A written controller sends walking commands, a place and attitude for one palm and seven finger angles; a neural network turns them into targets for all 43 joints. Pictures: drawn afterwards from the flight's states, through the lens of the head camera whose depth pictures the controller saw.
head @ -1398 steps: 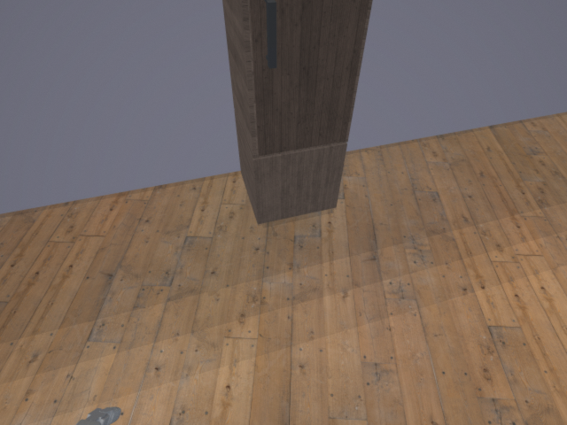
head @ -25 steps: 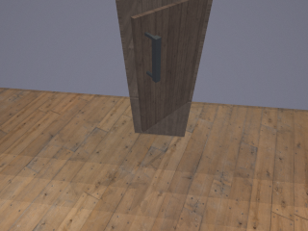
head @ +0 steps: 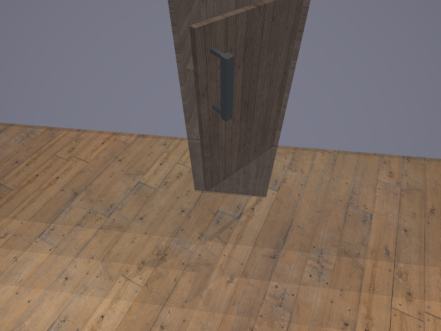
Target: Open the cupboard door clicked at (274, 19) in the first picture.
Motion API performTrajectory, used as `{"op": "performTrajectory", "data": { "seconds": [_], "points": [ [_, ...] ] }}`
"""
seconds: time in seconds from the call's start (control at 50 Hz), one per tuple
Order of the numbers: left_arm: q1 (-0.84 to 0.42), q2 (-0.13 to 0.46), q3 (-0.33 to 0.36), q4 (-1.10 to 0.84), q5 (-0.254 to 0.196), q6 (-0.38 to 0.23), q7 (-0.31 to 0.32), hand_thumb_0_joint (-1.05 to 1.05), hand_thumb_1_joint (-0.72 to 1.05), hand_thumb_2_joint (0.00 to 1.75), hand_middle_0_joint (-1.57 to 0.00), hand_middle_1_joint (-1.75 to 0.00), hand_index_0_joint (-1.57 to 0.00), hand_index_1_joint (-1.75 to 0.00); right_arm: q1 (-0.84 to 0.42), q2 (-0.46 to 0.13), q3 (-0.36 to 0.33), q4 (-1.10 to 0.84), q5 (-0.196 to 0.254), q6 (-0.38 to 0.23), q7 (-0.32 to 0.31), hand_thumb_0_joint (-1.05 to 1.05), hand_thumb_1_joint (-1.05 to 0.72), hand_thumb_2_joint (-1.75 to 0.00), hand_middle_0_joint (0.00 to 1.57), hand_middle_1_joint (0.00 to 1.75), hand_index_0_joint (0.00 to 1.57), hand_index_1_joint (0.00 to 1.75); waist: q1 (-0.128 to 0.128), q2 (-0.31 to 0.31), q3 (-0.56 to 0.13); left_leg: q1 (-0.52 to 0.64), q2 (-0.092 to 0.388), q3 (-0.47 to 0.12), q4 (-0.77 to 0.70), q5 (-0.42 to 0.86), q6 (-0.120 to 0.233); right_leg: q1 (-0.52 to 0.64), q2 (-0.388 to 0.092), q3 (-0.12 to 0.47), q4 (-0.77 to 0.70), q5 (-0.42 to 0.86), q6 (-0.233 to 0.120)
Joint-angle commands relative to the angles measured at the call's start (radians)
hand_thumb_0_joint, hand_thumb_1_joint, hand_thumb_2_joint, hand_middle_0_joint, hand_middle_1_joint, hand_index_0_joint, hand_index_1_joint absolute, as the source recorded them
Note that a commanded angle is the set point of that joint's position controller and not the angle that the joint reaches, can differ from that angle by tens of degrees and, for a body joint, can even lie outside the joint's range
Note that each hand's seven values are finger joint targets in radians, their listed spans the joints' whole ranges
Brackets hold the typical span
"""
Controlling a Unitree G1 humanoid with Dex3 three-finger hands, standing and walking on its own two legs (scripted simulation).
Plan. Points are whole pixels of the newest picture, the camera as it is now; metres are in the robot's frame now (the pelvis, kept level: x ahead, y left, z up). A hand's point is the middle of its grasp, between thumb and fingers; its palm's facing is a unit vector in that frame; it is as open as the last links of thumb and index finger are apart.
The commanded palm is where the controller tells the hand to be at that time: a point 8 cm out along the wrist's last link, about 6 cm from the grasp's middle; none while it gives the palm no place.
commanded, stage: walk to a spot facing it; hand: left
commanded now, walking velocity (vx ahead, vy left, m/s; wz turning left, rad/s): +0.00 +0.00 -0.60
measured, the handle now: (221, 86) +0.64 +0.03 +0.10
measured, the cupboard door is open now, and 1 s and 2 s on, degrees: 47 47 47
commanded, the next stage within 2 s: none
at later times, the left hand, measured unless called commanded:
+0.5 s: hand out of the picture +0.09 +0.15 -0.18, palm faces -0.16 -0.95 -0.29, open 7.3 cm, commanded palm none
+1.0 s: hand (159, 318) +0.18 +0.15 -0.19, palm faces -0.41 -0.88 -0.24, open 7.3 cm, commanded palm none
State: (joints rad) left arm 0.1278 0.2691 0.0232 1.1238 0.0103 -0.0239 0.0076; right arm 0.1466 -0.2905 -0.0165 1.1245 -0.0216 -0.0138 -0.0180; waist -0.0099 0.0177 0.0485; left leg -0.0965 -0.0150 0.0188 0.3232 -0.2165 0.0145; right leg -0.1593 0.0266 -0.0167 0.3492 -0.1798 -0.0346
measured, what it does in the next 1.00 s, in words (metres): steps on the spot, turning right: left foot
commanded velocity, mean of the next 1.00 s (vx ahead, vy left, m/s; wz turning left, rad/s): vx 0.00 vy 0.00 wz -0.60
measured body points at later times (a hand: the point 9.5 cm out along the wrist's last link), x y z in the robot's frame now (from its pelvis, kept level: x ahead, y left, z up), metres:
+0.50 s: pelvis -0.01 -0.04 -0.02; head +0.05 -0.08 +0.42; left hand +0.09 +0.20 -0.16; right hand -0.01 -0.30 -0.19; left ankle -0.03 +0.11 -0.69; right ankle -0.01 -0.13 -0.75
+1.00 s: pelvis +0.02 -0.02 -0.01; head +0.09 -0.02 +0.43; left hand +0.20 +0.20 -0.17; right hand +0.02 -0.30 -0.13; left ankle +0.07 +0.11 -0.75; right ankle -0.04 -0.12 -0.70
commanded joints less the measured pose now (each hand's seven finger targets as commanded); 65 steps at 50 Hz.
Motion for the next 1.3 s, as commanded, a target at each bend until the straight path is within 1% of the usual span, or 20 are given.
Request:
{"op": "performTrajectory", "data": {
  "seconds": [0.0, 0.18, 0.24, 0.28, 0.36, 0.4, 0.44, 0.54, 0.8, 0.86, 0.88, 0.9, 0.94, 1.0, 1.12, 1.18, 1.2, 1.22, 1.24, 1.28],
  "points": [
    [-0.015, 0.18, 0.033, -0.054, 0.001, -0.007, 0.012, 0.0, 0.9, 0.9, -0.2, -0.3, -0.2, -0.3, 0.007, -0.151, -0.025, -0.045, 0.001, -0.007, -0.01, 0.0, -0.9, -0.9, 0.2, 0.3, 0.2, 0.3, -0.002, -0.013, -0.06, 0.01, 0.138, -0.082, -0.026, 0.169, 0.01, 0.025, -0.142, 0.138, -0.031, 0.22, -0.023],
    [0.026, 0.122, 0.05, -0.142, 0.007, 0.047, 0.002, 0.0, 0.9, 0.9, -0.2, -0.3, -0.2, -0.3, 0.066, -0.129, -0.049, -0.13, -0.002, 0.029, -0.028, 0.0, -0.9, -0.9, 0.2, 0.3, 0.2, 0.3, -0.011, 0.051, -0.059, 0.052, 0.229, -0.053, 0.052, 0.2, 0.034, -0.16, -0.068, 0.145, 0.195, 0.253, -0.007],
    [0.011, 0.095, 0.059, -0.186, 0.008, 0.065, -0.007, 0.0, 0.9, 0.9, -0.2, -0.3, -0.2, -0.3, 0.073, -0.145, -0.061, -0.154, -0.011, 0.023, -0.031, 0.0, -0.9, -0.9, 0.2, 0.3, 0.2, 0.3, -0.007, 0.156, -0.01, 0.035, 0.4, -0.157, -0.024, 0.34, 0.161, -0.295, -0.012, 0.063, 0.523, -0.287, 0.023],
    [0.014, 0.081, 0.067, -0.21, 0.008, 0.073, -0.012, 0.0, 0.9, 0.9, -0.2, -0.3, -0.2, -0.3, 0.053, -0.133, -0.06, -0.178, -0.016, 0.02, -0.034, 0.0, -0.9, -0.9, 0.2, 0.3, 0.2, 0.3, 0.009, 0.122, 0.015, -0.013, 0.422, -0.12, 0.0, 0.397, 0.183, -0.298, -0.051, 0.082, 0.6, -0.345, 0.024],
    [0.175, 0.066, 0.081, -0.19, 0.013, 0.058, -0.025, 0.0, 0.9, 0.9, -0.2, -0.3, -0.2, -0.3, -0.021, -0.134, -0.072, -0.214, -0.008, 0.025, -0.03, 0.0, -0.9, -0.9, 0.2, 0.3, 0.2, 0.3, 0.088, 0.023, -0.055, -0.092, 0.29, 0.058, 0.261, 0.31, 0.049, -0.035, -0.049, 0.014, 0.221, -0.048, 0.019],
    [0.251, 0.231, 0.113, -0.181, 0.02, 0.037, 0.003, 0.0, 0.9, 0.9, -0.2, -0.3, -0.2, -0.3, -0.038, -0.036, -0.063, -0.268, 0.016, 0.036, -0.018, 0.0, -0.9, -0.9, 0.2, 0.3, 0.2, 0.3, 0.111, -0.403, -0.062, -0.408, 0.014, 0.095, 0.735, -0.437, -0.064, 0.087, -0.385, 0.594, -0.056, 0.505, -0.144],
    [0.214, 0.201, 0.111, -0.204, 0.01, 0.042, 0.019, 0.0, 0.9, 0.9, -0.2, -0.3, -0.2, -0.3, -0.048, -0.033, -0.064, -0.268, 0.014, 0.049, -0.011, 0.0, -0.9, -0.9, 0.2, 0.3, 0.2, 0.3, 0.086, -0.194, -0.021, -0.465, 0.07, -0.046, 0.859, -0.385, -0.056, 0.027, -0.363, 0.533, -0.047, 0.254, -0.224],
    [0.159, 0.134, 0.101, -0.232, 0.011, 0.029, 0.025, 0.0, 0.9, 0.9, -0.2, -0.3, -0.2, -0.3, -0.04, -0.002, -0.062, -0.246, 0.014, 0.048, -0.006, 0.0, -0.9, -0.9, 0.2, 0.3, 0.2, 0.3, 0.039, -0.083, -0.133, -0.425, 0.066, -0.048, 0.793, -0.198, -0.079, 0.064, -0.23, 0.429, 0.008, 0.297, -0.163],
    [0.159, 0.149, 0.114, -0.245, 0.02, 0.045, 0.016, 0.0, 0.9, 0.9, -0.2, -0.3, -0.2, -0.3, -0.069, -0.003, -0.063, -0.293, 0.029, 0.026, -0.022, 0.0, -0.9, -0.9, 0.2, 0.3, 0.2, 0.3, 0.041, -0.174, -0.118, -0.277, 0.002, -0.062, 0.363, -0.201, -0.06, 0.023, -0.171, 0.545, 0.053, 0.398, -0.141],
    [0.096, 0.106, 0.101, -0.269, 0.003, 0.049, 0.014, 0.0, 0.9, 0.9, -0.2, -0.3, -0.2, -0.3, 0.056, -0.062, -0.072, -0.258, 0.025, 0.007, -0.036, 0.0, -0.9, -0.9, 0.2, 0.3, 0.2, 0.3, -0.026, -0.055, -0.159, 0.087, 0.107, -0.133, 0.032, -0.02, -0.029, -0.234, -0.057, 0.436, 0.172, 0.175, -0.03],
    [0.118, 0.05, 0.089, -0.292, -0.01, 0.049, 0.001, 0.0, 0.9, 0.9, -0.2, -0.3, -0.2, -0.3, 0.067, -0.16, -0.089, -0.27, 0.008, -0.003, -0.04, 0.0, -0.9, -0.9, 0.2, 0.3, 0.2, 0.3, -0.023, 0.228, -0.16, 0.203, 0.374, -0.402, -0.064, 0.031, 0.058, -0.438, 0.08, 0.256, 0.357, -0.235, 0.033],
    [0.065, 0.077, 0.089, -0.304, 0.002, 0.046, -0.006, 0.0, 0.9, 0.9, -0.2, -0.3, -0.2, -0.3, 0.083, -0.189, -0.09, -0.282, -0.001, 0.006, -0.043, 0.0, -0.9, -0.9, 0.2, 0.3, 0.2, 0.3, -0.035, 0.236, -0.104, 0.099, 0.515, -0.484, -0.07, 0.176, 0.156, -0.461, 0.051, 0.121, 0.582, -0.442, 0.074],
    [0.09, 0.09, 0.098, -0.31, 0.018, 0.047, -0.02, 0.0, 0.9, 0.9, -0.2, -0.3, -0.2, -0.3, 0.024, -0.135, -0.07, -0.316, -0.017, 0.005, -0.038, 0.0, -0.9, -0.9, 0.2, 0.3, 0.2, 0.3, 0.01, 0.086, -0.069, -0.035, 0.466, -0.348, -0.04, 0.253, 0.197, -0.436, 0.004, 0.09, 0.78, -0.366, 0.091],
    [0.064, 0.066, 0.092, -0.301, 0.013, 0.059, -0.037, 0.0, 0.9, 0.9, -0.2, -0.3, -0.2, -0.3, 0.024, -0.088, -0.057, -0.313, -0.016, 0.002, -0.04, 0.0, -0.9, -0.9, 0.2, 0.3, 0.2, 0.3, 0.024, 0.192, -0.041, 0.001, 0.316, -0.09, 0.064, 0.575, 0.119, -0.452, -0.03, 0.045, 0.779, -0.298, 0.1],
    [-0.015, 0.044, 0.068, -0.327, 0.01, 0.051, -0.052, 0.0, 0.9, 0.9, -0.2, -0.3, -0.2, -0.3, 0.144, -0.133, -0.075, -0.275, -0.013, 0.007, -0.029, 0.0, -0.9, -0.9, 0.2, 0.3, 0.2, 0.3, -0.03, 0.22, -0.097, 0.077, 0.306, 0.028, 0.147, 0.664, 0.067, -0.286, -0.008, -0.088, 0.429, -0.227, 0.069],
    [0.058, 0.067, 0.074, -0.303, 0.007, 0.049, -0.051, 0.0, 0.9, 0.9, -0.2, -0.3, -0.2, -0.3, 0.106, -0.15, -0.078, -0.284, -0.006, 0.012, -0.021, 0.0, -0.9, -0.9, 0.2, 0.3, 0.2, 0.3, 0.026, 0.176, -0.09, -0.045, 0.312, 0.06, 0.243, 0.539, 0.026, -0.073, -0.008, -0.09, 0.22, -0.075, 0.035],
    [0.155, 0.118, 0.087, -0.275, 0.011, 0.04, -0.045, 0.0, 0.9, 0.9, -0.2, -0.3, -0.2, -0.3, 0.084, -0.137, -0.078, -0.296, 0.004, 0.014, -0.016, 0.0, -0.9, -0.9, 0.2, 0.3, 0.2, 0.3, 0.08, 0.067, -0.138, -0.167, 0.272, 0.101, 0.407, 0.407, -0.021, 0.128, -0.065, -0.017, 0.1, 0.133, 0.006],
    [0.236, 0.259, 0.116, -0.257, 0.024, 0.026, -0.024, 0.0, 0.9, 0.9, -0.2, -0.3, -0.2, -0.3, 0.071, -0.04, -0.056, -0.343, 0.019, 0.015, -0.006, 0.0, -0.9, -0.9, 0.2, 0.3, 0.2, 0.3, 0.113, -0.328, -0.194, -0.455, 0.106, 0.186, 0.689, -0.201, -0.086, 0.321, -0.364, 0.407, 0.013, 0.477, -0.109],
    [0.282, 0.297, 0.121, -0.237, 0.007, 0.032, -0.006, 0.0, 0.9, 0.9, -0.2, -0.3, -0.2, -0.3, 0.016, -0.061, -0.051, -0.357, 0.019, 0.027, -0.016, 0.0, -0.9, -0.9, 0.2, 0.3, 0.2, 0.3, 0.147, -0.34, -0.202, -0.5, 0.081, 0.03, 0.838, -0.489, -0.085, 0.26, -0.449, 0.498, 0.032, 0.628, -0.211],
    [0.141, 0.221, 0.106, -0.278, 0.01, 0.046, 0.005, 0.0, 0.9, 0.9, -0.2, -0.3, -0.2, -0.3, 0.012, -0.054, -0.056, -0.329, 0.02, 0.037, -0.011, 0.0, -0.9, -0.9, 0.2, 0.3, 0.2, 0.3, 0.083, -0.258, -0.076, -0.528, 0.13, -0.035, 0.893, -0.353, -0.075, 0.062, -0.348, 0.424, -0.032, 0.151, -0.201]
  ]
}}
